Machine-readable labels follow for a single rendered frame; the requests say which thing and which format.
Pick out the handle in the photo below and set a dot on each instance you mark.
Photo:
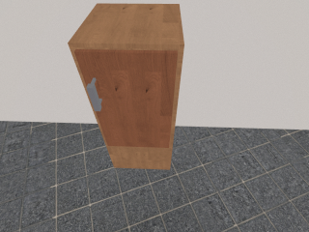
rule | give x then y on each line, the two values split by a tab
93	94

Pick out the cupboard door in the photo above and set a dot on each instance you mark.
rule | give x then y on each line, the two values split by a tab
137	90

